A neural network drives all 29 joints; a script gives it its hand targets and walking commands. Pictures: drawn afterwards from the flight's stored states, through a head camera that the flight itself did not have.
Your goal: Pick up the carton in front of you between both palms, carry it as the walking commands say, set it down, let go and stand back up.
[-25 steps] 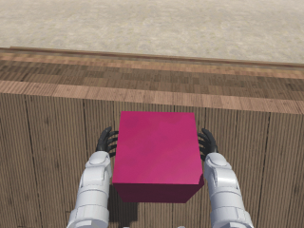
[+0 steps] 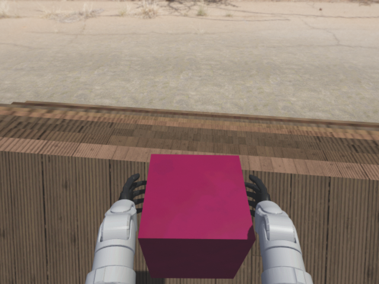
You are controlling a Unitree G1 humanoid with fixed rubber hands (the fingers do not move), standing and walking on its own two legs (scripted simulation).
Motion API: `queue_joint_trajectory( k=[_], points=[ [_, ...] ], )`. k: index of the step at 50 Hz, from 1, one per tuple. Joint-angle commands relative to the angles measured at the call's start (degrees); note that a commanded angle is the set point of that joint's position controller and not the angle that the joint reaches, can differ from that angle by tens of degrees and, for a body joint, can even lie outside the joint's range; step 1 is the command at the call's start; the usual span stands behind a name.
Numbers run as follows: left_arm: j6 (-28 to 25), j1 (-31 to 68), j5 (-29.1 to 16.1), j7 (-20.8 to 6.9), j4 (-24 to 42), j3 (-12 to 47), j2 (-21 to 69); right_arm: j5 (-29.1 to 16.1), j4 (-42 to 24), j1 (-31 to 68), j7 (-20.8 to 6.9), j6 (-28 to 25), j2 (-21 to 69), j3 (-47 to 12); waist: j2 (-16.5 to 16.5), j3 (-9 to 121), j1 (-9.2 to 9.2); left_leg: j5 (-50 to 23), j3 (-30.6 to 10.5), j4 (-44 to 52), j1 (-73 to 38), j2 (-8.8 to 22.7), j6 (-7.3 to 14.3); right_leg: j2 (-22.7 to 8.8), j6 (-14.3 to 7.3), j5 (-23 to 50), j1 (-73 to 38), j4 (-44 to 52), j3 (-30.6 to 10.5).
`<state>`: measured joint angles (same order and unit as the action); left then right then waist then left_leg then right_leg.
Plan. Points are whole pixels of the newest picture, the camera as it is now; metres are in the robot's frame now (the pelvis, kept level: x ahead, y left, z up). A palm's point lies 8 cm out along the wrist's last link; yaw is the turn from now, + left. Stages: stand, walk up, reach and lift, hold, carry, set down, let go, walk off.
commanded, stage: reach and lift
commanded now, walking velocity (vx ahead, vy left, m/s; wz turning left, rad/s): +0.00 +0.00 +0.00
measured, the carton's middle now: (193, 218) +0.31 +0.00 -0.05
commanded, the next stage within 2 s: hold in 0.80 s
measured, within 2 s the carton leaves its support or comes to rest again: neither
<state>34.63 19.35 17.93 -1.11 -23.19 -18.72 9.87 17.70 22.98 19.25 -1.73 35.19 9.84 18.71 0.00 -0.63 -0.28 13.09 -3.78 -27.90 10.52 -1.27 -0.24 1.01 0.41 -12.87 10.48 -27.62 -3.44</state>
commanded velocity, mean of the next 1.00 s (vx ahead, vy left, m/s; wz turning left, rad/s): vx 0.00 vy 0.00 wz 0.00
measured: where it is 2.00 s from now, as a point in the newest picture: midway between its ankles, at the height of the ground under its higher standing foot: outside the picture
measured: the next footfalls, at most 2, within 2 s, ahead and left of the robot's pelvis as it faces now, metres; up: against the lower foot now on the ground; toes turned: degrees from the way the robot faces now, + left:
left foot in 1.64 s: +0.18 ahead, +0.10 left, +0.00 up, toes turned +10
right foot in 1.96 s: +0.44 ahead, -0.13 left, +0.00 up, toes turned -12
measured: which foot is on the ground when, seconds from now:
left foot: down 0.00-1.00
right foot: down 0.00-1.00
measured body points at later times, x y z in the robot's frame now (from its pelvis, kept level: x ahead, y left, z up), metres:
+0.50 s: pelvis +0.02 +0.00 +0.01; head -0.01 +0.00 +0.46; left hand +0.32 +0.15 +0.03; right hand +0.32 -0.15 +0.03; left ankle +0.03 +0.12 -0.74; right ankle +0.03 -0.13 -0.74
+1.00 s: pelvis +0.02 +0.00 +0.01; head -0.03 +0.00 +0.46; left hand +0.31 +0.15 +0.05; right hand +0.31 -0.15 +0.05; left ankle +0.03 +0.12 -0.74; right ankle +0.03 -0.13 -0.74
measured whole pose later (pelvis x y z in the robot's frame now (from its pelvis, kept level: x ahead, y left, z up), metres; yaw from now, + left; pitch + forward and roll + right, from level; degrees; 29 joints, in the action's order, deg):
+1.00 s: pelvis +0.02 +0.00 +0.01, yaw +0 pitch -8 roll +0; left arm 42.9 13.6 14.8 -0.3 -10.9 -11.4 8.4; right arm 14.6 10.8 13.4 -0.8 43.3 8.4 11.2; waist -0.1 -1.5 -0.1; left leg 10.7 -3.8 -19.7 1.3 -0.9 -0.2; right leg 0.9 0.4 -10.3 1.3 -19.3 -3.7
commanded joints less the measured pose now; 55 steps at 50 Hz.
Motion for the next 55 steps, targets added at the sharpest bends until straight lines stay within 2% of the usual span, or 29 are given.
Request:
queue_joint_trajectory(
  k=[1,7,24,40,45,51,55],
  points=[
    [-1.23,30.60,-12.03,-13.38,-0.81,30.62,54.83,-11.83,0.22,31.24,-12.88,-1.71,53.76,-30.31,-0.26,13.08,0.03,-1.11,-0.27,5.48,-2.45,-3.42,0.56,3.58,-1.05,1.31,-3.57,4.76,-0.21],
    [-0.83,29.62,-11.91,-13.13,-0.20,30.93,54.16,-11.61,-0.52,30.46,-12.68,-1.31,53.03,-30.76,-0.03,13.68,0.10,-2.65,-0.09,6.14,-3.85,-3.61,0.48,3.69,-0.76,2.92,-5.03,5.43,-0.25],
    [1.35,21.26,-13.75,-12.31,6.42,33.29,52.22,-13.34,-6.88,21.86,-11.83,0.80,51.35,-33.06,-0.03,14.11,0.23,-13.73,-0.43,8.12,-8.37,-4.03,-0.25,4.20,-0.11,13.73,-9.56,7.58,-0.82],
    [3.52,20.39,-15.19,-12.15,10.27,35.08,51.26,-14.70,-10.59,20.86,-11.43,2.99,50.66,-34.71,0.02,12.53,0.25,-12.97,-0.47,9.03,-9.47,-4.10,-0.27,4.18,-0.06,13.16,-10.34,8.67,-0.87],
    [5.66,18.71,-17.36,-11.64,15.40,38.54,51.00,-17.09,-15.73,19.10,-11.02,5.09,50.52,-38.56,-0.13,14.94,0.20,-17.65,-0.77,9.49,-12.01,-3.95,-0.30,4.27,0.15,17.46,-12.63,9.57,-1.16],
    [7.97,18.16,-15.14,-11.51,13.06,34.85,48.10,-15.02,-13.62,18.95,-10.84,7.33,47.58,-34.75,-0.04,6.74,0.14,-7.46,-0.51,11.30,-8.80,-3.82,0.05,3.98,-0.17,7.81,-10.28,10.97,-0.83],
    [7.55,22.07,-15.71,-11.98,13.06,35.42,49.42,-15.53,-13.62,22.62,-11.37,7.01,48.78,-35.29,-0.18,7.99,0.17,-5.49,-0.35,10.73,-8.51,-3.70,0.15,3.85,-0.43,5.74,-9.84,10.32,-0.57]
  ],
)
